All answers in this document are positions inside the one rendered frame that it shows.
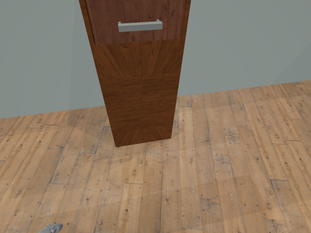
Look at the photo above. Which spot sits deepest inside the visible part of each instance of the cabinet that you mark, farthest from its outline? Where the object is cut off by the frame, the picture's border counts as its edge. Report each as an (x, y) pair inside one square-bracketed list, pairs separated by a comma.
[(139, 83)]

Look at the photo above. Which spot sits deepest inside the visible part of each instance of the drawer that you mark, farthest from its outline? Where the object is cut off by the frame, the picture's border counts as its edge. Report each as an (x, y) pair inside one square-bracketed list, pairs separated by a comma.
[(105, 15)]

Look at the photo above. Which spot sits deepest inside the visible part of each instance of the handle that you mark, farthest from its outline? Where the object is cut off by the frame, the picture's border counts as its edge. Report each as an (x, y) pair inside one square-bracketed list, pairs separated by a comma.
[(140, 26)]

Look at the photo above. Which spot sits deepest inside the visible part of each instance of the left robot hand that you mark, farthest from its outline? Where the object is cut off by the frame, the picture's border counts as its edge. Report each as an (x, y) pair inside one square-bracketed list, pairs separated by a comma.
[(52, 228)]

